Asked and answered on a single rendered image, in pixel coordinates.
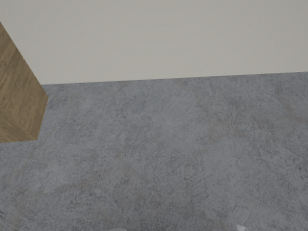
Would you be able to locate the cupboard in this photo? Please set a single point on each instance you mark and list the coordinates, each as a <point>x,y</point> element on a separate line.
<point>23,100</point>

